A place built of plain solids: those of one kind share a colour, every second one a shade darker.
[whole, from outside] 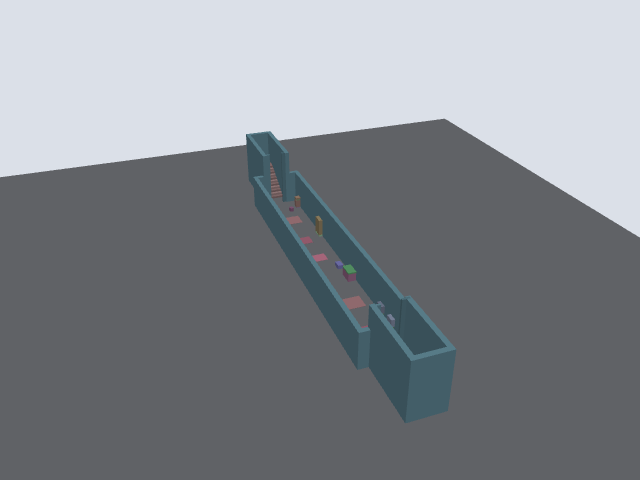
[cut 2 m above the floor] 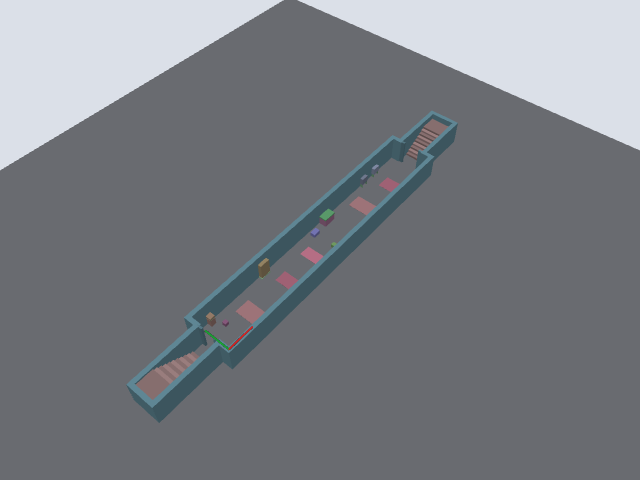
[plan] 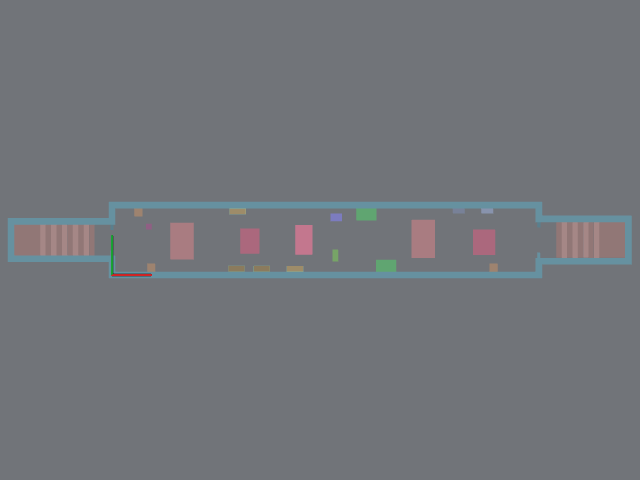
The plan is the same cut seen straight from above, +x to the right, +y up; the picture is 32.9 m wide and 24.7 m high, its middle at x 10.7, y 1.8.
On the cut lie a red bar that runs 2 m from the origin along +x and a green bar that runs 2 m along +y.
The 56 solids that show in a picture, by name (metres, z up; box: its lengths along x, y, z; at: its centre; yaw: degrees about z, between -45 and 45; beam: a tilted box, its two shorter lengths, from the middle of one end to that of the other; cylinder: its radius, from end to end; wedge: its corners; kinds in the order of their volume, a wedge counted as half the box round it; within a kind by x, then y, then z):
{
 "wall_1": {"box": [0.34, 2.26, 4.59], "at": [-5.2, 1.8, 2.24]},
 "wall_2": {"box": [5.54, 0.34, 4.59], "at": [-2.6, 0.84, 2.24]},
 "wall_3": {"box": [5.54, 0.34, 4.59], "at": [-2.6, 2.76, 2.24]},
 "wall_4": {"box": [0.34, 1.18, 2.72], "at": [0.0, 0.42, 1.31]},
 "wall_5": {"box": [0.16, 0.53, 4.59], "at": [0.0, 1.02, 2.24]},
 "wall_6": {"box": [0.16, 0.53, 4.59], "at": [0.0, 2.58, 2.24]},
 "wall_7": {"box": [0.34, 1.18, 2.72], "at": [0.0, 3.18, 1.31]},
 "wall_8": {"box": [22.3, 0.34, 2.72], "at": [10.98, 0.0, 1.31]},
 "wall_9": {"box": [22.3, 0.34, 2.72], "at": [10.98, 3.6, 1.31]},
 "wall_10": {"box": [0.34, 1.05, 2.72], "at": [21.96, 0.35, 1.31]},
 "wall_11": {"box": [0.16, 0.53, 4.24], "at": [21.96, 0.89, 2.07]},
 "wall_12": {"box": [0.16, 0.53, 4.24], "at": [21.96, 2.7, 2.07]},
 "wall_13": {"box": [0.34, 1.05, 2.72], "at": [21.96, 3.24, 1.31]},
 "wall_14": {"box": [4.95, 0.34, 4.24], "at": [24.27, 0.71, 2.07]},
 "wall_15": {"box": [4.95, 0.34, 4.24], "at": [24.27, 2.89, 2.07]},
 "wall_16": {"box": [0.34, 2.52, 4.24], "at": [26.57, 1.8, 2.07]},
 "piece_1": {"box": [1.33, 1.58, 1.91], "at": [-4.36, 1.8, 0.9]},
 "piece_2": {"box": [0.28, 1.58, 1.74], "at": [-3.56, 1.8, 0.82]},
 "piece_3": {"box": [0.28, 1.58, 1.57], "at": [-3.28, 1.8, 0.74]},
 "piece_4": {"box": [0.28, 1.58, 1.4], "at": [-3.0, 1.8, 0.65]},
 "piece_5": {"box": [0.28, 1.58, 1.23], "at": [-2.72, 1.8, 0.57]},
 "piece_6": {"box": [0.28, 1.58, 1.06], "at": [-2.44, 1.8, 0.48]},
 "piece_7": {"box": [0.28, 1.58, 0.9], "at": [-2.16, 1.8, 0.4]},
 "piece_8": {"box": [0.28, 1.58, 0.73], "at": [-1.88, 1.8, 0.31]},
 "piece_9": {"box": [0.28, 1.58, 0.56], "at": [-1.6, 1.8, 0.23]},
 "piece_10": {"box": [0.28, 1.58, 0.39], "at": [-1.32, 1.8, 0.14]},
 "piece_11": {"box": [0.28, 1.58, 0.22], "at": [-1.04, 1.8, 0.06]},
 "piece_12": {"box": [0.28, 1.84, 0.22], "at": [23.0, 1.8, 0.06]},
 "piece_13": {"box": [0.28, 1.84, 0.39], "at": [23.28, 1.8, 0.14]},
 "piece_14": {"box": [0.28, 1.84, 0.56], "at": [23.55, 1.8, 0.23]},
 "piece_15": {"box": [0.28, 1.84, 0.73], "at": [23.83, 1.8, 0.31]},
 "piece_16": {"box": [0.28, 1.84, 0.9], "at": [24.1, 1.8, 0.4]},
 "piece_17": {"box": [0.28, 1.84, 1.06], "at": [24.38, 1.8, 0.48]},
 "piece_18": {"box": [0.28, 1.84, 1.23], "at": [24.66, 1.8, 0.57]},
 "piece_19": {"box": [0.28, 1.84, 1.4], "at": [24.93, 1.8, 0.65]},
 "piece_20": {"box": [1.33, 1.84, 1.57], "at": [25.73, 1.8, 0.74]},
 "cabinet_passage_body_1": {"box": [0.82, 0.28, 1.28], "at": [6.4, 0.32, 0.76]},
 "cabinet_passage_body_2": {"box": [0.82, 0.28, 1.28], "at": [6.47, 3.27, 0.76]},
 "cabinet_passage_body_3": {"box": [0.82, 0.28, 1.28], "at": [7.71, 0.32, 0.76]},
 "cabinet_passage_body_4": {"box": [0.82, 0.28, 1.28], "at": [9.41, 0.32, 0.76]},
 "gritbin_passage_body_1": {"box": [1.02, 0.59, 0.67], "at": [13.09, 3.12, 0.28]},
 "sheet_1": {"box": [1.21, 1.9, 0.07], "at": [3.6, 1.74, -0.01]},
 "sheet_2": {"box": [1.22, 1.98, 0.07], "at": [16.01, 1.86, -0.02]},
 "mat_1": {"box": [0.99, 1.31, 0.07], "at": [7.09, 1.74, -0.02]},
 "mat_2": {"box": [0.9, 1.54, 0.07], "at": [9.87, 1.81, -0.02]},
 "mat_3": {"box": [1.16, 1.32, 0.07], "at": [19.15, 1.69, -0.02]},
 "firebox_passage_box_1": {"box": [0.62, 0.26, 0.56], "at": [17.84, 3.29, 0.58]},
 "firebox_passage_box_2": {"box": [0.62, 0.26, 0.56], "at": [19.31, 3.29, 0.58]},
 "gritbin_passage_lid_1": {"box": [1.05, 0.62, 0.1], "at": [13.09, 3.12, 0.67]},
 "gritbin_passage_lid_2": {"box": [1.05, 0.62, 0.1], "at": [14.1, 0.48, 0.67]},
 "bin_passage_body_1": {"box": [0.4, 0.4, 0.62], "at": [1.35, 3.21, 0.37]},
 "crate_1": {"box": [0.6, 0.4, 0.35], "at": [11.54, 2.96, 0.12]},
 "holdall_1": {"box": [0.3, 0.62, 0.35], "at": [11.49, 1.0, 0.12]},
 "bin_passage_lid_1": {"box": [0.42, 0.42, 0.12], "at": [1.35, 3.21, 0.86]},
 "bin_passage_lid_2": {"box": [0.42, 0.42, 0.12], "at": [2.02, 0.38, 0.86]},
 "bin_passage_lid_3": {"box": [0.42, 0.42, 0.12], "at": [19.63, 0.38, 0.86]}
}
